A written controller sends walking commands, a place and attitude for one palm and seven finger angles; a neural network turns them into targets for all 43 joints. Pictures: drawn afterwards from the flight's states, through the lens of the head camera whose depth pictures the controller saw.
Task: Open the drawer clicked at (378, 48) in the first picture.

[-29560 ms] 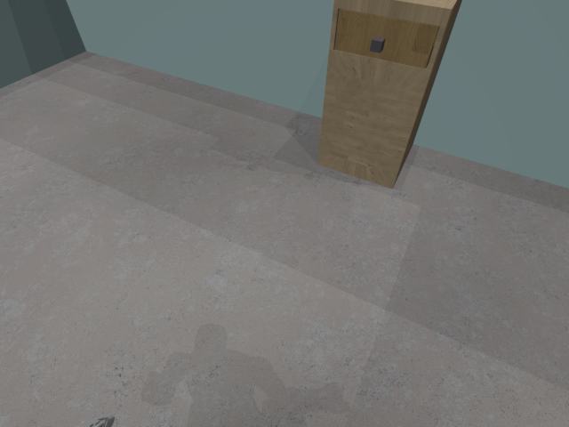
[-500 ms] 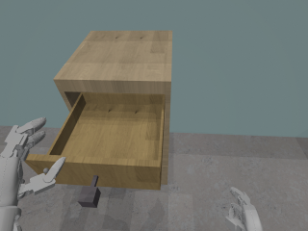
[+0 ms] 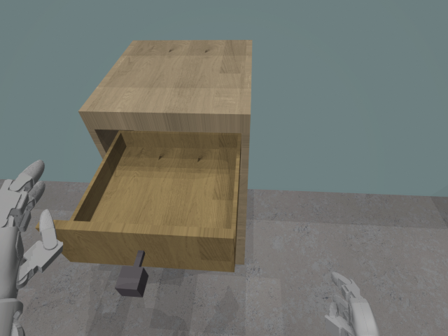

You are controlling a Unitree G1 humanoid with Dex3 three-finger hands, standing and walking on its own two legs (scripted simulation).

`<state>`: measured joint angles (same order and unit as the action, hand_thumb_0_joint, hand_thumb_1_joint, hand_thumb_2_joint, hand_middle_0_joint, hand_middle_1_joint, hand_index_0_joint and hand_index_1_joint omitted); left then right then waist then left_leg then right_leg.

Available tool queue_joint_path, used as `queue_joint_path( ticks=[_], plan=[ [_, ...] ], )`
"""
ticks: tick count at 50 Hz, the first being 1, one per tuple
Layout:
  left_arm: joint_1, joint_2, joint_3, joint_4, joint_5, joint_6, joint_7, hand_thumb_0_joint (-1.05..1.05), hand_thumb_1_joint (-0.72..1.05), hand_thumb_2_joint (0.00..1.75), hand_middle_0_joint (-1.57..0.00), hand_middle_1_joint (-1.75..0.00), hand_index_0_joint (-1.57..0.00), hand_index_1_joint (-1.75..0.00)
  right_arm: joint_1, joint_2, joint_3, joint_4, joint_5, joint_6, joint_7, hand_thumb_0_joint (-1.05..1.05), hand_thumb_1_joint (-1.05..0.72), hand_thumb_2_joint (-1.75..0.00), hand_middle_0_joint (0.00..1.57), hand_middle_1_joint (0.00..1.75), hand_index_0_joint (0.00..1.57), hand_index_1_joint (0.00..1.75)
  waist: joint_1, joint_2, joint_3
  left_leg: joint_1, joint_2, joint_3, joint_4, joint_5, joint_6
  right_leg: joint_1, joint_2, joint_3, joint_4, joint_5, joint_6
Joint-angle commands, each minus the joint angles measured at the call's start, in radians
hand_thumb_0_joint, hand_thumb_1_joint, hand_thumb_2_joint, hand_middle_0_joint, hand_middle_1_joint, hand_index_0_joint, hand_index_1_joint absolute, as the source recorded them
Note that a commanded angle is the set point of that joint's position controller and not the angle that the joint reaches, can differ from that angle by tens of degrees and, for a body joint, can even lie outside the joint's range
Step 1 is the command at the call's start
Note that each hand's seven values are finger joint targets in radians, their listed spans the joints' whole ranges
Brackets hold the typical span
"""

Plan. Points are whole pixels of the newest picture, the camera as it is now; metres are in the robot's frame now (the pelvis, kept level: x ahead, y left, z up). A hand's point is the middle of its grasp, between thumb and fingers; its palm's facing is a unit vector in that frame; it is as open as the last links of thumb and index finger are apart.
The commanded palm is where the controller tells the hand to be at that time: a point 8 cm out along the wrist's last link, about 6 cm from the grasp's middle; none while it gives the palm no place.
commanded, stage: step back with the hand held close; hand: left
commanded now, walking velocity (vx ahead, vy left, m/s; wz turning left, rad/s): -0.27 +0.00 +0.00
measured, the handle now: (135, 271) +0.24 +0.22 -0.05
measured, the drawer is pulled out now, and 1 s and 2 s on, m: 0.30 0.30 0.30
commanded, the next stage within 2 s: stop stepping back and stand still in 1.04 s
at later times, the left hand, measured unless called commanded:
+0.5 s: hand (23, 303) +0.12 +0.25 +0.15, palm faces +0.38 -0.80 -0.46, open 7.4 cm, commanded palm +0.06 +0.29 +0.17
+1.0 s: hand out of the picture +0.03 +0.21 +0.16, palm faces +0.34 -0.83 -0.43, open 7.4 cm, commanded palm -0.03 +0.26 +0.17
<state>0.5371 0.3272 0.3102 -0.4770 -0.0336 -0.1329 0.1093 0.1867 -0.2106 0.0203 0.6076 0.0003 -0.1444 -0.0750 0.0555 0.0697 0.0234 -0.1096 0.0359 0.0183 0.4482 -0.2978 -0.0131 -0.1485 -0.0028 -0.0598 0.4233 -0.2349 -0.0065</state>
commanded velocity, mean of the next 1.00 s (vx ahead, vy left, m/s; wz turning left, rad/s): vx -0.31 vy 0.00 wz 0.01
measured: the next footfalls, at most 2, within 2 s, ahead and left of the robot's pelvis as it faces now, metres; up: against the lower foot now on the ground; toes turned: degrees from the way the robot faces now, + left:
right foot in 0.84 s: -0.08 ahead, -0.11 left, +0.00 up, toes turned +0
left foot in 1.14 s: -0.16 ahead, +0.15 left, +0.00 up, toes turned +5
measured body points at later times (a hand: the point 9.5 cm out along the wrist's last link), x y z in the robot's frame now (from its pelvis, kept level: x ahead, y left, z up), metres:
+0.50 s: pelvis -0.07 +0.01 -0.02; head -0.05 +0.02 +0.43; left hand +0.09 +0.29 +0.18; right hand +0.10 -0.22 -0.08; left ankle -0.03 +0.13 -0.74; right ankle +0.00 -0.11 -0.74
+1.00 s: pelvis -0.16 -0.02 +0.00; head -0.16 -0.02 +0.45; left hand +0.01 +0.25 +0.19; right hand -0.02 -0.26 -0.09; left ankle -0.15 +0.12 -0.67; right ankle -0.12 -0.11 -0.74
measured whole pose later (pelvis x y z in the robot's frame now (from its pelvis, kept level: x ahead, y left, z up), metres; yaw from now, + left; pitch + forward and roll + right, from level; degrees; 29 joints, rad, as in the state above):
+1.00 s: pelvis -0.16 -0.02 +0.00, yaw -1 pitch +0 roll +3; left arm 0.62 0.36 0.34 -0.55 -0.03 -0.23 0.14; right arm 0.24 -0.19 0.00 0.68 0.00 -0.13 -0.05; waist -0.02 -0.06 -0.01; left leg -0.49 -0.02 0.01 1.02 -0.44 -0.03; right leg -0.31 0.00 0.01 0.52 -0.21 -0.05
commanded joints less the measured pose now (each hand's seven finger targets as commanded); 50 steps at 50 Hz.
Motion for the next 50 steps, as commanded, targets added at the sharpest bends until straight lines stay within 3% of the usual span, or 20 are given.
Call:
queue_joint_path(
  ticks=[1,2,7,12,22,26,29,30,32,34,35,36,38,41,42,43,44,45,47,50],
  plan=[
    [0.003,0.139,0.116,-0.187,0.01,-0.103,0.02,0.0,0.9,0.9,-0.2,-0.3,-0.2,-0.3,-0.096,-0.114,-0.054,-0.188,0.0,-0.016,-0.008,0.0,-0.9,-0.9,0.2,0.3,0.2,0.3,-0.063,-0.127,-0.077,-0.049,0.024,-0.018,0.013,0.214,0.041,-0.042,-0.115,0.123,-0.072,0.333,-0.014],
    [0.013,0.143,0.117,-0.215,0.01,-0.108,0.023,0.0,0.9,0.9,-0.2,-0.3,-0.2,-0.3,-0.101,-0.118,-0.057,-0.192,-0.002,-0.014,-0.01,0.0,-0.9,-0.9,0.2,0.3,0.2,0.3,-0.062,-0.071,-0.1,-0.051,0.028,-0.019,0.009,0.247,0.039,-0.035,-0.121,0.117,-0.056,0.355,-0.017],
    [0.11,0.193,0.17,-0.27,0.015,-0.113,0.054,0.0,0.9,0.9,-0.2,-0.3,-0.2,-0.3,-0.1,-0.117,-0.075,-0.222,-0.003,0.013,-0.016,0.0,-0.9,-0.9,0.2,0.3,0.2,0.3,-0.062,-0.051,-0.192,-0.097,0.058,-0.047,0.015,0.455,0.027,0.037,-0.108,0.08,0.038,0.477,-0.016],
    [0.167,0.217,0.199,-0.34,0.005,-0.124,0.073,0.0,0.9,0.9,-0.2,-0.3,-0.2,-0.3,-0.091,-0.111,-0.083,-0.233,-0.002,0.015,-0.022,0.0,-0.9,-0.9,0.2,0.3,0.2,0.3,-0.059,-0.016,-0.213,-0.156,0.074,-0.078,0.029,0.454,0.023,0.024,-0.104,0.077,0.083,0.432,-0.031],
    [0.127,0.184,0.176,-0.369,0.012,-0.143,0.103,0.0,0.9,0.9,-0.2,-0.3,-0.2,-0.3,-0.053,-0.123,-0.078,-0.21,-0.029,-0.048,-0.031,0.0,-0.9,-0.9,0.2,0.3,0.2,0.3,-0.066,0.089,-0.117,-0.416,0.137,-0.144,-0.048,0.071,0.064,-0.025,-0.049,0.075,0.193,0.046,-0.017],
    [0.059,0.165,0.143,-0.329,0.022,-0.142,0.11,0.0,0.9,0.9,-0.2,-0.3,-0.2,-0.3,-0.018,-0.128,-0.075,-0.199,-0.032,-0.055,-0.028,0.0,-0.9,-0.9,0.2,0.3,0.2,0.3,-0.086,-0.068,-0.043,-0.399,0.033,-0.098,0.092,-0.282,0.045,-0.211,-0.133,0.24,-0.022,-0.184,-0.061],
    [0.009,0.171,0.136,-0.33,0.035,-0.129,0.116,0.0,0.9,0.9,-0.2,-0.3,-0.2,-0.3,0.003,-0.132,-0.072,-0.158,-0.045,-0.037,-0.03,0.0,-0.9,-0.9,0.2,0.3,0.2,0.3,-0.095,-0.181,-0.075,-0.195,-0.018,-0.071,0.252,-0.217,0.031,-0.362,-0.227,0.297,-0.141,-0.251,-0.11],
    [0.008,0.168,0.136,-0.328,0.037,-0.127,0.114,0.0,0.9,0.9,-0.2,-0.3,-0.2,-0.3,-0.002,-0.129,-0.065,-0.157,-0.046,-0.033,-0.028,0.0,-0.9,-0.9,0.2,0.3,0.2,0.3,-0.096,-0.175,-0.089,-0.177,-0.005,-0.091,0.208,-0.179,0.04,-0.346,-0.213,0.257,-0.102,-0.2,-0.1],
    [0.02,0.179,0.149,-0.327,0.042,-0.132,0.115,0.0,0.9,0.9,-0.2,-0.3,-0.2,-0.3,-0.03,-0.137,-0.065,-0.16,-0.048,-0.04,-0.032,0.0,-0.9,-0.9,0.2,0.3,0.2,0.3,-0.09,-0.015,-0.062,-0.237,0.091,-0.2,0.014,-0.146,0.073,-0.338,-0.099,0.166,0.048,-0.211,-0.045],
    [0.024,0.167,0.156,-0.342,0.033,-0.141,0.125,0.0,0.9,0.9,-0.2,-0.3,-0.2,-0.3,-0.059,-0.122,-0.056,-0.179,-0.052,-0.07,-0.037,0.0,-0.9,-0.9,0.2,0.3,0.2,0.3,-0.08,0.186,-0.047,-0.578,0.267,-0.354,-0.253,-0.303,0.139,-0.086,0.052,0.053,0.429,-0.25,0.014],
    [0.062,0.168,0.162,-0.314,0.026,-0.139,0.123,0.0,0.9,0.9,-0.2,-0.3,-0.2,-0.3,-0.036,-0.117,-0.063,-0.177,-0.05,-0.071,-0.034,0.0,-0.9,-0.9,0.2,0.3,0.2,0.3,-0.077,0.162,-0.047,-0.644,0.272,-0.335,-0.279,-0.391,0.151,-0.027,0.069,0.074,0.55,-0.279,0.013],
    [0.07,0.175,0.162,-0.309,0.03,-0.138,0.12,0.0,0.9,0.9,-0.2,-0.3,-0.2,-0.3,-0.025,-0.117,-0.071,-0.168,-0.047,-0.07,-0.028,0.0,-0.9,-0.9,0.2,0.3,0.2,0.3,-0.077,0.151,-0.027,-0.611,0.246,-0.289,-0.219,-0.307,0.159,-0.071,0.072,0.077,0.553,-0.274,0.013],
    [0.07,0.179,0.15,-0.333,0.011,-0.142,0.121,0.0,0.9,0.9,-0.2,-0.3,-0.2,-0.3,-0.026,-0.113,-0.068,-0.137,-0.048,-0.084,-0.019,0.0,-0.9,-0.9,0.2,0.3,0.2,0.3,-0.063,0.115,-0.055,-0.433,0.218,-0.273,-0.126,-0.027,0.153,-0.13,0.051,0.068,0.37,-0.271,0.015],
    [0.064,0.205,0.161,-0.337,-0.004,-0.146,0.096,0.0,0.9,0.9,-0.2,-0.3,-0.2,-0.3,-0.057,-0.131,-0.056,-0.118,-0.036,-0.093,-0.011,0.0,-0.9,-0.9,0.2,0.3,0.2,0.3,-0.059,0.087,-0.076,-0.386,0.189,-0.241,-0.041,-0.071,0.107,-0.024,0.006,0.082,0.05,-0.059,-0.001],
    [0.053,0.226,0.174,-0.332,0.002,-0.147,0.094,0.0,0.9,0.9,-0.2,-0.3,-0.2,-0.3,-0.05,-0.13,-0.055,-0.11,-0.037,-0.089,-0.007,0.0,-0.9,-0.9,0.2,0.3,0.2,0.3,-0.069,0.001,-0.05,-0.379,0.128,-0.184,0.066,-0.117,0.074,-0.059,-0.071,0.151,-0.07,0.032,-0.033],
    [0.004,0.243,0.172,-0.323,0.0,-0.145,0.079,0.0,0.9,0.9,-0.2,-0.3,-0.2,-0.3,-0.086,-0.122,-0.063,-0.142,-0.002,-0.09,0.005,0.0,-0.9,-0.9,0.2,0.3,0.2,0.3,-0.066,-0.181,-0.058,-0.406,-0.006,-0.045,0.276,-0.268,0.005,-0.185,-0.251,0.438,-0.191,-0.154,-0.12],
    [0.04,0.219,0.158,-0.259,-0.009,-0.126,0.075,0.0,0.9,0.9,-0.2,-0.3,-0.2,-0.3,-0.063,-0.124,-0.094,-0.124,0.024,-0.08,0.021,0.0,-0.9,-0.9,0.2,0.3,0.2,0.3,-0.047,-0.282,-0.087,-0.354,-0.073,-0.039,0.632,-0.213,-0.009,-0.284,-0.42,0.627,-0.3,-0.282,-0.214],
    [0.054,0.215,0.149,-0.238,-0.006,-0.122,0.068,0.0,0.9,0.9,-0.2,-0.3,-0.2,-0.3,-0.07,-0.11,-0.082,-0.109,0.009,-0.064,0.032,0.0,-0.9,-0.9,0.2,0.3,0.2,0.3,-0.071,-0.231,-0.087,-0.389,-0.054,-0.087,0.759,-0.161,-0.019,-0.246,-0.398,0.531,-0.229,-0.118,-0.222],
    [0.043,0.206,0.171,-0.238,-0.003,-0.153,0.054,0.0,0.9,0.9,-0.2,-0.3,-0.2,-0.3,-0.102,-0.047,-0.042,-0.12,0.002,-0.047,0.03,0.0,-0.9,-0.9,0.2,0.3,0.2,0.3,-0.081,-0.227,-0.088,-0.397,-0.031,-0.059,0.702,-0.16,-0.031,-0.199,-0.293,0.31,-0.126,0.199,-0.186],
    [0.06,0.213,0.18,-0.253,0.017,-0.17,0.066,0.0,0.9,0.9,-0.2,-0.3,-0.2,-0.3,-0.105,-0.056,-0.036,-0.129,-0.006,-0.035,0.003,0.0,-0.9,-0.9,0.2,0.3,0.2,0.3,-0.066,-0.232,-0.096,-0.297,-0.025,-0.005,0.366,-0.21,-0.005,-0.116,-0.25,0.271,-0.1,0.35,-0.138]
  ],
)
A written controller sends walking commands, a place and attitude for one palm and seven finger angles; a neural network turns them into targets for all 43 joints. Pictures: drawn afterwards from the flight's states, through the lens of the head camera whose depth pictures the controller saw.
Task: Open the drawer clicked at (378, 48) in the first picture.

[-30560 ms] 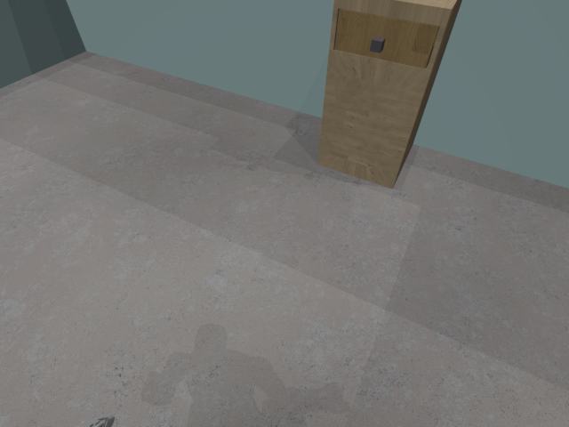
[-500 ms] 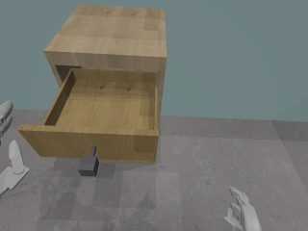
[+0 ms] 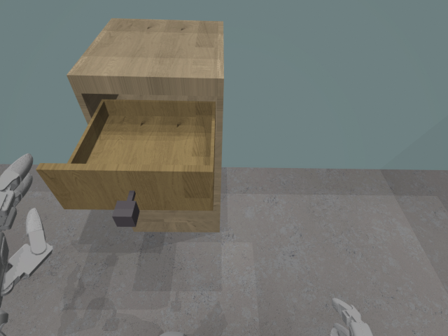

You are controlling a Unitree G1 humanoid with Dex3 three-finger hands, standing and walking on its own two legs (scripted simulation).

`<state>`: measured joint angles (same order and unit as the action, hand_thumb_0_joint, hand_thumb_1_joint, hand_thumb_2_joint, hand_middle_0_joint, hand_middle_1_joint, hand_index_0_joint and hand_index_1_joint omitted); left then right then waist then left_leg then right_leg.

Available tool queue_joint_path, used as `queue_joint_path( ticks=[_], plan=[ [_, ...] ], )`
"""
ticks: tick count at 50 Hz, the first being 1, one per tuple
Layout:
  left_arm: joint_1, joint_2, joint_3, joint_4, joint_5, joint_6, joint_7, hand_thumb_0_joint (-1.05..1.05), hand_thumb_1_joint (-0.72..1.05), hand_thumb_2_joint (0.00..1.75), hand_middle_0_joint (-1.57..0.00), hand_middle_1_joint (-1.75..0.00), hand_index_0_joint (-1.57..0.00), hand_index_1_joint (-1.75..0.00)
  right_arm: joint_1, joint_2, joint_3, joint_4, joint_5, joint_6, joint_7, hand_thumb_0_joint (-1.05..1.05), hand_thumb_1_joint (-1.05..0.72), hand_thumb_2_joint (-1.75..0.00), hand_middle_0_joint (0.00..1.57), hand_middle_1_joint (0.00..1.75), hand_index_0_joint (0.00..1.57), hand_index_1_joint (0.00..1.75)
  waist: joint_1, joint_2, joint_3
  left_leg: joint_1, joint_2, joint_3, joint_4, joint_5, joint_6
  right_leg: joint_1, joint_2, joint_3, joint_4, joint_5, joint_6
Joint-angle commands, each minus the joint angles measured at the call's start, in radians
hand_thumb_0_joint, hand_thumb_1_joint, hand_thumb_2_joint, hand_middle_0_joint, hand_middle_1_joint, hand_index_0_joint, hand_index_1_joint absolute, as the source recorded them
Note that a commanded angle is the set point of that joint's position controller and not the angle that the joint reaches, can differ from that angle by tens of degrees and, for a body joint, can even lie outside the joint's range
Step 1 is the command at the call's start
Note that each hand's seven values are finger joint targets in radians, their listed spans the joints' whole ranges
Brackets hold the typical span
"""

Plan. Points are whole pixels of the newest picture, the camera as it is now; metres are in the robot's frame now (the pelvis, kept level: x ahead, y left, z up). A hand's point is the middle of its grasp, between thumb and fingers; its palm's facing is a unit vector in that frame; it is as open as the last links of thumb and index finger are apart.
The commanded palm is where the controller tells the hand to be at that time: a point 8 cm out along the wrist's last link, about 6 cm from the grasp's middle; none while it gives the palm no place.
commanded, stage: step back with the hand held close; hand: left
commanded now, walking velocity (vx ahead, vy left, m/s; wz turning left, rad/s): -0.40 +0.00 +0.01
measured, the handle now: (128, 206) +0.40 +0.24 -0.05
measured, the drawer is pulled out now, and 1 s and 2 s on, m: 0.30 0.30 0.30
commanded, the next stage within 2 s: stop stepping back and stand still in 0.04 s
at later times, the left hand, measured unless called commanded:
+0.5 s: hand out of the picture +0.08 +0.23 +0.17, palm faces +0.41 -0.82 -0.40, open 7.4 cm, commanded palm +0.01 +0.28 +0.18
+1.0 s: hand out of the picture +0.05 +0.20 +0.16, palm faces +0.30 -0.85 -0.45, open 7.4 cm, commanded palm -0.01 +0.26 +0.18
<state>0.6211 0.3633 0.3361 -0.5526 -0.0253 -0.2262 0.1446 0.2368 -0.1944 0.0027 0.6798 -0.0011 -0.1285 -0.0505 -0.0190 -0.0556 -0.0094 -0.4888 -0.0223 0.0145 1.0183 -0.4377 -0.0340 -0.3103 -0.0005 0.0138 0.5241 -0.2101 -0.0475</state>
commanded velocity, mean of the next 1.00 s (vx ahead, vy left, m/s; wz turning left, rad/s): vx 0.10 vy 0.03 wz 0.00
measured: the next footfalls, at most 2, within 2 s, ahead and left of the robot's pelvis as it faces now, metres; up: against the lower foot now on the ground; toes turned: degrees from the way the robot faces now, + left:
left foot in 0.14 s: +0.00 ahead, +0.16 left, +0.00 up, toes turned +5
left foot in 0.50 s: -0.07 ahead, +0.11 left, +0.00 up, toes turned +3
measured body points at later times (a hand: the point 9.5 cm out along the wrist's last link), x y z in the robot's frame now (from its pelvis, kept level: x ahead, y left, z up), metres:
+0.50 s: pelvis -0.11 +0.00 -0.01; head -0.12 +0.00 +0.44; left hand +0.05 +0.27 +0.19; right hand +0.04 -0.24 -0.09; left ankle -0.12 +0.11 -0.74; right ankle +0.00 -0.09 -0.73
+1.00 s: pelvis -0.14 -0.02 +0.00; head -0.13 +0.00 +0.45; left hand +0.03 +0.25 +0.18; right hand +0.01 -0.28 -0.07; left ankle -0.11 +0.09 -0.74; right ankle -0.12 -0.11 -0.74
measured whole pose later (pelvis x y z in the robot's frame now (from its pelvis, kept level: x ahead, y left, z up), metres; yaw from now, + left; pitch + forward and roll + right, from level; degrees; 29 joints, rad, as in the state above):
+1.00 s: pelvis -0.14 -0.02 +0.00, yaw +0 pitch +0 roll +0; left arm 0.67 0.39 0.32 -0.62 -0.01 -0.21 0.15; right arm 0.25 -0.23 -0.02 0.60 0.00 -0.12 -0.07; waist -0.03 -0.04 0.01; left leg -0.26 0.02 0.08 0.47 -0.21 0.03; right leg -0.26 0.01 -0.08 0.50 -0.24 -0.04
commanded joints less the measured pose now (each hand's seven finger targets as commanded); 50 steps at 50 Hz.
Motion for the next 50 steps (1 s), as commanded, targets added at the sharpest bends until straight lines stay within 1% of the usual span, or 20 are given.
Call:
queue_joint_path(
  ticks=[1,4,7,9,13,15,17,21,23,24,25,27,29,33,34,36,37,41,45,50],
  plan=[
    [-0.016,0.176,0.153,-0.188,0.012,-0.076,0.033,0.0,0.9,0.9,-0.2,-0.3,-0.2,-0.3,-0.138,-0.079,-0.019,-0.199,-0.01,-0.05,-0.023,0.0,-0.9,-0.9,0.2,0.3,0.2,0.3,0.004,-0.104,-0.084,0.108,0.022,0.024,-0.316,-0.048,0.023,0.083,-0.241,0.195,-0.195,0.335,-0.085],
    [-0.001,0.18,0.141,-0.249,0.007,-0.082,0.027,0.0,0.9,0.9,-0.2,-0.3,-0.2,-0.3,-0.089,-0.108,-0.039,-0.202,-0.01,-0.041,-0.02,0.0,-0.9,-0.9,0.2,0.3,0.2,0.3,-0.011,0.0,-0.122,0.243,0.059,0.045,-0.682,0.21,0.042,0.124,-0.179,0.132,-0.097,0.309,-0.007],
    [0.024,0.193,0.159,-0.271,0.0,-0.086,0.019,0.0,0.9,0.9,-0.2,-0.3,-0.2,-0.3,-0.1,-0.159,-0.091,-0.245,0.01,-0.056,-0.002,0.0,-0.9,-0.9,0.2,0.3,0.2,0.3,0.012,0.219,-0.15,0.251,0.332,-0.144,-0.677,0.557,0.124,0.027,-0.015,0.002,0.148,0.007,0.065],
    [0.053,0.197,0.2,-0.312,-0.011,-0.078,0.023,0.0,0.9,0.9,-0.2,-0.3,-0.2,-0.3,-0.115,-0.114,-0.073,-0.261,0.005,-0.069,0.006,0.0,-0.9,-0.9,0.2,0.3,0.2,0.3,0.005,0.356,-0.123,0.093,0.344,-0.115,-0.7,0.374,0.151,0.013,-0.009,-0.029,0.309,-0.255,0.066],
    [0.004,0.177,0.168,-0.34,-0.011,-0.054,0.027,0.0,0.9,0.9,-0.2,-0.3,-0.2,-0.3,-0.09,-0.141,-0.064,-0.235,0.029,-0.088,0.003,0.0,-0.9,-0.9,0.2,0.3,0.2,0.3,0.006,0.15,-0.044,0.058,0.23,-0.03,-0.541,0.092,0.099,0.136,-0.035,-0.011,-0.006,-0.054,0.077],
    [-0.063,0.188,0.168,-0.264,-0.004,-0.04,0.03,0.0,0.9,0.9,-0.2,-0.3,-0.2,-0.3,-0.106,-0.138,-0.056,-0.228,0.023,-0.078,-0.004,0.0,-0.9,-0.9,0.2,0.3,0.2,0.3,-0.001,-0.027,0.027,0.073,0.045,0.036,-0.35,-0.192,0.051,-0.079,-0.149,0.251,-0.265,-0.473,0.016],
    [-0.086,0.203,0.164,-0.215,0.0,-0.024,0.036,0.0,0.9,0.9,-0.2,-0.3,-0.2,-0.3,-0.066,-0.13,-0.063,-0.173,0.008,-0.055,-0.006,0.0,-0.9,-0.9,0.2,0.3,0.2,0.3,-0.016,-0.144,-0.003,0.221,-0.022,0.041,0.004,-0.057,0.04,-0.273,-0.291,0.449,-0.427,-0.645,-0.071],
    [-0.078,0.151,0.116,-0.2,0.019,-0.006,0.036,0.0,0.9,0.9,-0.2,-0.3,-0.2,-0.3,-0.101,-0.108,-0.027,-0.177,-0.009,-0.043,-0.018,0.0,-0.9,-0.9,0.2,0.3,0.2,0.3,-0.025,-0.117,-0.029,0.324,0.013,0.019,-0.328,-0.052,0.077,-0.25,-0.215,0.192,-0.331,-0.459,-0.033],
    [-0.064,0.145,0.1,-0.261,0.025,-0.022,0.038,0.0,0.9,0.9,-0.2,-0.3,-0.2,-0.3,-0.09,-0.133,-0.022,-0.2,-0.017,-0.057,-0.026,0.0,-0.9,-0.9,0.2,0.3,0.2,0.3,-0.022,0.103,0.005,0.263,0.063,-0.02,-0.724,-0.069,0.1,-0.11,-0.113,0.118,-0.14,-0.381,-0.002],
    [-0.064,0.151,0.107,-0.301,0.024,-0.043,0.043,0.0,0.9,0.9,-0.2,-0.3,-0.2,-0.3,-0.091,-0.158,-0.038,-0.22,-0.03,-0.067,-0.027,0.0,-0.9,-0.9,0.2,0.3,0.2,0.3,-0.008,0.276,0.015,0.196,0.201,-0.229,-0.868,-0.161,0.149,-0.061,0.016,0.031,0.101,-0.275,0.032],
    [-0.052,0.184,0.133,-0.328,0.037,-0.042,0.047,0.0,0.9,0.9,-0.2,-0.3,-0.2,-0.3,-0.103,-0.161,-0.063,-0.235,-0.025,-0.069,-0.021,0.0,-0.9,-0.9,0.2,0.3,0.2,0.3,0.006,0.322,-0.055,0.127,0.295,-0.257,-0.846,-0.038,0.205,-0.015,0.077,-0.078,0.412,-0.223,0.073],
    [-0.004,0.188,0.146,-0.289,0.019,-0.032,0.032,0.0,0.9,0.9,-0.2,-0.3,-0.2,-0.3,-0.096,-0.104,-0.05,-0.222,-0.003,-0.068,0.001,0.0,-0.9,-0.9,0.2,0.3,0.2,0.3,-0.008,0.285,0.006,0.054,0.315,-0.312,-0.856,-0.131,0.244,-0.134,0.038,0.0,0.678,-0.213,0.07],
    [0.055,0.171,0.145,-0.21,0.017,-0.036,0.036,0.0,0.9,0.9,-0.2,-0.3,-0.2,-0.3,-0.116,-0.11,-0.037,-0.179,-0.002,-0.07,-0.006,0.0,-0.9,-0.9,0.2,0.3,0.2,0.3,0.011,0.21,0.104,0.065,0.293,-0.212,-0.788,0.005,0.217,-0.161,-0.023,-0.004,0.476,-0.218,0.052],
    [-0.053,0.186,0.145,-0.224,0.01,-0.043,0.022,0.0,0.9,0.9,-0.2,-0.3,-0.2,-0.3,-0.11,-0.145,-0.041,-0.179,0.007,-0.048,-0.018,0.0,-0.9,-0.9,0.2,0.3,0.2,0.3,0.008,0.165,0.011,0.047,0.207,-0.096,-0.602,-0.014,0.142,0.185,-0.019,-0.092,-0.081,-0.112,0.047],
    [-0.065,0.198,0.157,-0.193,0.014,-0.047,0.018,0.0,0.9,0.9,-0.2,-0.3,-0.2,-0.3,-0.098,-0.142,-0.048,-0.171,0.006,-0.044,-0.017,0.0,-0.9,-0.9,0.2,0.3,0.2,0.3,0.001,0.042,0.001,0.017,0.142,-0.043,-0.465,-0.019,0.116,0.23,-0.068,-0.005,-0.179,-0.073,0.021],
    [-0.126,0.235,0.189,-0.177,-0.001,-0.055,0.022,0.0,0.9,0.9,-0.2,-0.3,-0.2,-0.3,-0.094,-0.134,-0.063,-0.176,0.012,-0.047,-0.013,0.0,-0.9,-0.9,0.2,0.3,0.2,0.3,-0.001,-0.206,-0.009,-0.05,0.012,0.023,-0.066,-0.044,0.061,0.108,-0.368,0.438,-0.393,-0.329,-0.123],
    [-0.105,0.189,0.153,-0.162,0.001,-0.055,0.012,0.0,0.9,0.9,-0.2,-0.3,-0.2,-0.3,-0.078,-0.145,-0.085,-0.162,0.024,-0.036,-0.004,0.0,-0.9,-0.9,0.2,0.3,0.2,0.3,-0.01,-0.169,-0.002,-0.053,0.012,-0.016,0.076,0.013,0.048,0.081,-0.348,0.468,-0.406,-0.304,-0.117],
    [-0.005,0.158,0.128,-0.19,0.001,-0.063,0.009,0.0,0.9,0.9,-0.2,-0.3,-0.2,-0.3,-0.117,-0.109,-0.051,-0.182,0.008,-0.025,0.001,0.0,-0.9,-0.9,0.2,0.3,0.2,0.3,-0.011,-0.071,-0.006,0.078,0.056,0.012,-0.189,0.084,0.052,0.025,-0.285,0.183,-0.338,-0.094,-0.109],
    [0.028,0.166,0.119,-0.251,0.012,-0.053,0.037,0.0,0.9,0.9,-0.2,-0.3,-0.2,-0.3,-0.103,-0.109,-0.038,-0.2,-0.001,-0.044,-0.023,0.0,-0.9,-0.9,0.2,0.3,0.2,0.3,-0.003,0.01,-0.016,0.282,0.033,0.083,-0.592,0.126,0.073,0.01,-0.215,0.114,-0.31,-0.27,-0.057],
    [0.032,0.203,0.164,-0.271,-0.001,-0.045,0.039,0.0,0.9,0.9,-0.2,-0.3,-0.2,-0.3,-0.118,-0.127,-0.045,-0.232,0.015,-0.037,-0.026,0.0,-0.9,-0.9,0.2,0.3,0.2,0.3,0.012,0.237,-0.043,0.19,0.239,-0.174,-0.754,0.02,0.133,0.085,-0.041,-0.027,-0.001,-0.157,0.043]
  ],
)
